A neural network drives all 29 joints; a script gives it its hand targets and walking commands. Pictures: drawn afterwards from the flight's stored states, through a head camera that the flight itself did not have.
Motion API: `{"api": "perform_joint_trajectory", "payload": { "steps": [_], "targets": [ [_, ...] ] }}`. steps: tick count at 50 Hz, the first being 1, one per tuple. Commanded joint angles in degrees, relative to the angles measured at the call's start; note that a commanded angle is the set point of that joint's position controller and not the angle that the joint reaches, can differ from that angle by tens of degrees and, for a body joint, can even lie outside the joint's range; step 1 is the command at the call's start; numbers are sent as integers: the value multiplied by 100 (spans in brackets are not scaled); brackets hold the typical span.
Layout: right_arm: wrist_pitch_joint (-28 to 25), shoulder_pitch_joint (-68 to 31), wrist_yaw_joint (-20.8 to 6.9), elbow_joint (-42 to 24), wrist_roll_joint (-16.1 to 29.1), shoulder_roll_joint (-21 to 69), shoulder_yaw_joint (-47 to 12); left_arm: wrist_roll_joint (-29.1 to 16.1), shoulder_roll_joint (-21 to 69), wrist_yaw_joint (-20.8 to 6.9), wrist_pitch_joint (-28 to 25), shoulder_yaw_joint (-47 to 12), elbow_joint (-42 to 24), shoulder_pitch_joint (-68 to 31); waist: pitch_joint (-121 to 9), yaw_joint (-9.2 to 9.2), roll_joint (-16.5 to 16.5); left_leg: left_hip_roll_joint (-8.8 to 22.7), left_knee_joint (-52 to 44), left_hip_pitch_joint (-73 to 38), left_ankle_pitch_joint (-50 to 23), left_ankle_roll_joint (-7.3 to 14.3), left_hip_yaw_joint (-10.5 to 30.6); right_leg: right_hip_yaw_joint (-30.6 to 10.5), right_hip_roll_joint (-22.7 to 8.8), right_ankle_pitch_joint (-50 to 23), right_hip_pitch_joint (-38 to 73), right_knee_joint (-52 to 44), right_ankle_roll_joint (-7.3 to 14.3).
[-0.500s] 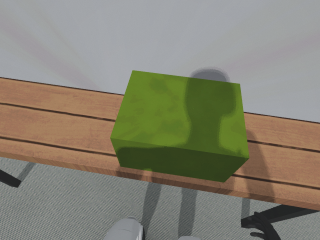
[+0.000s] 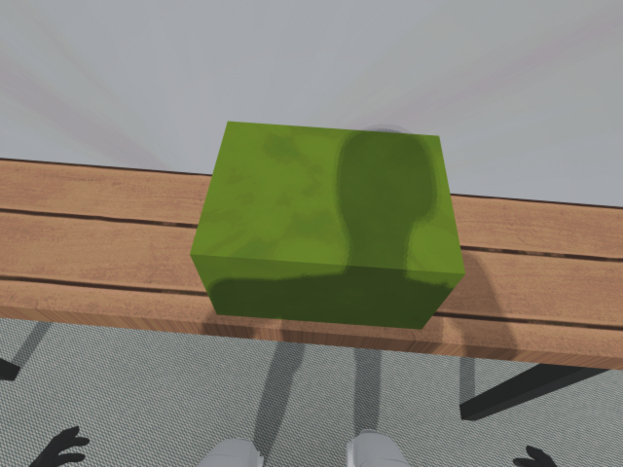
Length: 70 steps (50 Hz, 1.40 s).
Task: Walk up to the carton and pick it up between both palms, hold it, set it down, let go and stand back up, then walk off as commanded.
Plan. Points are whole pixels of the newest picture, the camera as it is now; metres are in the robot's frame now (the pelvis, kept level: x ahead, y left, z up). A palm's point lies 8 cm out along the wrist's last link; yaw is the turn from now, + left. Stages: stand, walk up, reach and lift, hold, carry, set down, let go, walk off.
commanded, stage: walk up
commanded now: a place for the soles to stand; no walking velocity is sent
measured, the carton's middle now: (326, 226) +0.40 +0.01 +0.06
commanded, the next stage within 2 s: stand in 1.30 s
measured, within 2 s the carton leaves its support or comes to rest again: neither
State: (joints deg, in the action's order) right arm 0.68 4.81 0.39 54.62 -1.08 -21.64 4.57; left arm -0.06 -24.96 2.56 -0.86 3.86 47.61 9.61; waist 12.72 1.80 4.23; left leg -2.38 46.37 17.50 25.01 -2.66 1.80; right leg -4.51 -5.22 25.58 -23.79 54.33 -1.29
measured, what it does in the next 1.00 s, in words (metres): stands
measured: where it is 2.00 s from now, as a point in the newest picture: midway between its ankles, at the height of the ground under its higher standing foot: outside the picture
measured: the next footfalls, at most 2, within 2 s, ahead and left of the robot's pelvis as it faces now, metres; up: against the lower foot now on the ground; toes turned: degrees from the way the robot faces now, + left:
none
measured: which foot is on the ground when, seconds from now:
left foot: down 0.00-1.00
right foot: down 0.00-1.00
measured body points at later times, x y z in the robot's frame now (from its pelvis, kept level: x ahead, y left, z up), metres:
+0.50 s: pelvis -0.03 +0.01 +0.03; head -0.02 +0.02 +0.47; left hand +0.04 +0.32 -0.10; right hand +0.10 -0.28 -0.09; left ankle +0.00 +0.16 -0.70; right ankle +0.03 -0.14 -0.70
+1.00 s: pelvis -0.03 +0.01 +0.04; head -0.01 +0.01 +0.49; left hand +0.07 +0.30 -0.09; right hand +0.04 -0.29 -0.10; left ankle +0.00 +0.16 -0.70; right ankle +0.03 -0.15 -0.70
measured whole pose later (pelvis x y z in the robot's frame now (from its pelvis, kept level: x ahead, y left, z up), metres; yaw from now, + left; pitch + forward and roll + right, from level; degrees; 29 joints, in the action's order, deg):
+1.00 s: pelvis -0.03 +0.01 +0.04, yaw -1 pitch -3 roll +1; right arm 0.4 4.0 -1.4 65.6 0.1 -19.5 0.5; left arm 0.0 -19.8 -0.4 -1.0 1.0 62.0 4.4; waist 6.1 0.1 0.9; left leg 1.2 28.4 12.2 13.0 -2.6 2.2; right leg -4.7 -2.2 10.7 -15.2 29.1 -3.1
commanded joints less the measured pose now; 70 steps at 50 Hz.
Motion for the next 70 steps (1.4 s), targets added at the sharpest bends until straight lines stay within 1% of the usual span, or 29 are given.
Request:
{"api": "perform_joint_trajectory", "payload": {
  "steps": [1,2,3,4,5,6,7,8,9,10,13,16,17,23,31,32,35,37,46,48,51,53,55,60,61,63,67,69,70],
  "targets": [
    [-185,-760,7,-582,82,-1395,163,-62,-1167,14,-175,236,160,535,-1411,288,-951,1227,-1013,500,-2217,1172,1149,114,153,-1192,1165,-1521,368],
    [-178,-662,27,-548,148,-1259,114,-29,-1255,-26,-225,251,186,495,-1625,176,-597,723,-539,261,-2028,713,496,-413,-163,-2193,980,-1824,628],
    [-172,-316,47,-461,187,-1122,92,18,-1394,-70,-243,276,122,241,-1704,-46,-300,402,-150,131,-1815,441,285,-1084,-516,-2455,819,-2106,913],
    [-177,74,62,-277,178,-1134,91,10,-1456,-94,-233,281,56,-92,-1618,-196,-247,334,-125,8,-1522,388,309,-1346,-753,-2277,686,-2197,1113],
    [-214,257,61,-160,128,-1189,97,6,-1372,-97,-242,241,21,-300,-1800,-282,-454,445,-346,-272,-1730,398,389,-1208,-733,-2506,762,-1983,1110],
    [-246,312,42,-70,107,-1234,78,-30,-1228,-86,-209,177,55,-467,-1814,-334,-731,587,-874,-501,-2147,506,546,-693,-409,-2751,690,-1643,828],
    [-270,1,26,-94,88,-1310,63,-60,-1045,-74,-168,145,87,-373,-1761,-197,-1050,818,-1193,-343,-2353,690,855,-129,-33,-2672,784,-1367,546],
    [-274,-253,15,-127,93,-1343,60,-49,-957,-60,-139,116,229,-284,-1539,-48,-1001,1027,-1396,33,-2152,908,1240,73,166,-2140,891,-1249,420],
    [-278,-344,17,-136,89,-1398,61,-37,-907,-69,-129,116,303,-220,-1422,-11,-1090,1151,-1530,287,-1965,1026,1336,150,221,-1796,990,-1222,377],
    [-268,-423,24,-125,88,-1402,50,-35,-917,-79,-99,116,411,-151,-1329,47,-1063,1172,-1647,449,-1736,1008,1311,163,217,-1542,1116,-1363,369],
    [-236,-484,27,-66,90,-1359,7,0,-928,-146,-75,120,595,-290,-1138,-29,-992,965,-1868,564,-689,755,1127,-68,127,-1139,999,-1844,472],
    [-215,-548,-2,26,63,-1315,-13,14,-881,-191,-82,82,706,-441,-1023,-47,-938,901,-2046,516,-71,661,1061,-173,39,-693,820,-2227,502],
    [-209,-557,-18,57,55,-1298,-17,6,-863,-198,-84,81,770,-450,-1012,-58,-1037,865,-2099,457,60,640,1059,-190,51,-655,777,-2307,488],
    [-177,-549,-71,250,74,-1131,-64,31,-919,-232,-142,44,942,-593,-1105,-155,-533,753,-2147,19,120,551,821,-415,-124,-515,580,-2882,441],
    [-138,-539,-136,474,90,-1126,-93,42,-938,-245,-168,6,1092,-608,-1180,-155,-235,702,-2277,-356,-155,498,621,-484,-135,-81,513,-3353,370],
    [-138,-529,-144,465,114,-1093,-110,42,-935,-244,-175,1,1088,-628,-1268,-168,-103,705,-2275,-438,-234,499,603,-492,-168,-98,543,-3399,370],
    [-128,-454,-151,554,120,-1090,-118,42,-903,-241,-166,-22,1102,-634,-1308,-167,-139,682,-2289,-556,-357,459,524,-534,-190,-135,561,-3510,347],
    [-130,-440,-147,567,121,-1084,-125,40,-904,-230,-171,-33,1095,-623,-1357,-171,-109,703,-2301,-589,-582,445,467,-506,-218,-497,697,-3455,333],
    [-168,-458,-115,702,128,-1130,-171,-8,-880,-221,-111,-34,1109,-635,-1411,-85,-280,806,-2601,-447,-910,457,440,-337,-126,-1270,1165,-3228,322],
    [-177,-483,-109,676,113,-1175,-164,-7,-854,-232,-93,-41,1123,-608,-1414,-69,-502,832,-2648,-465,-806,461,451,-322,-92,-1222,1123,-3216,314],
    [-185,-415,-106,694,118,-1166,-165,10,-862,-244,-77,-36,1103,-733,-1398,-104,-412,882,-2729,-410,-861,457,462,-275,-83,-1272,1222,-3199,314],
    [-178,-461,-103,712,54,-1193,-157,27,-848,-258,-82,-52,1162,-648,-1402,-102,-584,864,-2882,-360,-358,455,473,-280,-67,-861,1257,-3313,272],
    [-178,-463,-106,720,44,-1173,-144,34,-848,-257,-81,-52,1173,-692,-1201,-109,-584,861,-2878,-361,-383,439,455,-301,-44,-803,1118,-3337,292],
    [-201,-421,-99,716,65,-1133,-162,37,-836,-257,-120,-56,1148,-767,-1370,-169,-508,854,-2773,-515,-898,429,342,-330,-107,-1449,1286,-3349,269],
    [-199,-352,-97,728,61,-1105,-145,29,-852,-258,-122,-60,1145,-765,-1417,-174,-342,844,-2747,-618,-968,403,289,-342,-120,-1510,1298,-3341,274],
    [-190,-412,-88,716,63,-1148,-131,13,-808,-245,-131,-82,1161,-758,-1411,-170,-423,850,-2722,-723,-1206,416,259,-325,-108,-1843,1267,-3308,273],
    [-185,-405,-80,698,100,-1115,-125,9,-822,-232,-139,-85,1148,-751,-1572,-206,-244,860,-2604,-917,-1610,382,156,-274,-130,-2278,1370,-3282,243],
    [-167,-326,-75,716,88,-1087,-118,-6,-813,-210,-142,-87,1150,-727,-1592,-222,-306,874,-2584,-1041,-1938,377,118,-276,-145,-2504,1358,-3258,239],
    [-154,-365,-71,710,109,-1066,-126,4,-817,-207,-138,-94,1159,-707,-1577,-217,-250,882,-2586,-1037,-1819,379,114,-273,-135,-2505,1345,-3295,239]
  ]
}}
